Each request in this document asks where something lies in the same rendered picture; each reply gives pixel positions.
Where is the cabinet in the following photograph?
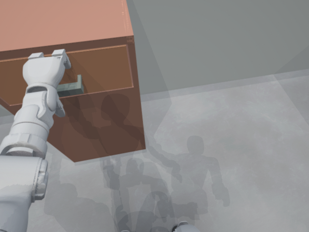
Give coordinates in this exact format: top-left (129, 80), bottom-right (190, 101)
top-left (0, 0), bottom-right (146, 162)

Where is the left robot upper arm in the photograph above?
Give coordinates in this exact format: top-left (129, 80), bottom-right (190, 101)
top-left (0, 155), bottom-right (49, 232)

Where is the robot left hand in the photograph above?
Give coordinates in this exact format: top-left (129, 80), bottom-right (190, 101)
top-left (23, 49), bottom-right (71, 117)

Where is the drawer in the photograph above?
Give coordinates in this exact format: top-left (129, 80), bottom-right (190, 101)
top-left (0, 44), bottom-right (132, 105)

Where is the robot left forearm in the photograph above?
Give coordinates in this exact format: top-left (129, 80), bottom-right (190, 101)
top-left (0, 83), bottom-right (57, 160)

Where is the right robot shin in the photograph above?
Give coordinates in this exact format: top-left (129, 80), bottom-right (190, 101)
top-left (177, 221), bottom-right (188, 228)

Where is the handle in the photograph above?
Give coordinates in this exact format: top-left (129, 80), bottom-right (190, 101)
top-left (56, 74), bottom-right (84, 97)

